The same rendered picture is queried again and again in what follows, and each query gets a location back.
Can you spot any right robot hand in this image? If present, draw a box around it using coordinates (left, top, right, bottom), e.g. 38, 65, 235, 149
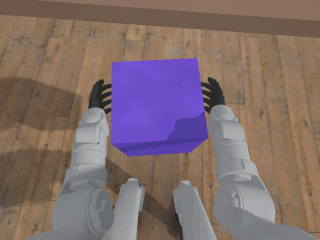
201, 77, 225, 114

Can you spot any carton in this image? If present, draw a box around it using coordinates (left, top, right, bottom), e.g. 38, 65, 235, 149
111, 58, 209, 157

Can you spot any robot right forearm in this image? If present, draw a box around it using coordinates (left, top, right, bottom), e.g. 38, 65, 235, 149
208, 104, 276, 216

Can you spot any robot left forearm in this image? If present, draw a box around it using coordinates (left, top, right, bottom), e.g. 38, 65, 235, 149
51, 107, 110, 229

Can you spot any robot right foot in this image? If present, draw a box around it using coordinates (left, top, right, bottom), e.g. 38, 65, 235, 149
174, 207, 184, 240

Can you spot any robot right upper arm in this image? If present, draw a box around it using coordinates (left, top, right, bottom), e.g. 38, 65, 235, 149
213, 182, 319, 240

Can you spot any robot right thigh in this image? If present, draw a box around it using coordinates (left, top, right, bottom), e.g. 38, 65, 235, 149
172, 184, 217, 240

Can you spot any left robot hand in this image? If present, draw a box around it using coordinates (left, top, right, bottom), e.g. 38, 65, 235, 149
88, 79, 112, 115

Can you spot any robot left upper arm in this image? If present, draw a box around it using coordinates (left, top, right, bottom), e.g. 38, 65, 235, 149
26, 187, 115, 240

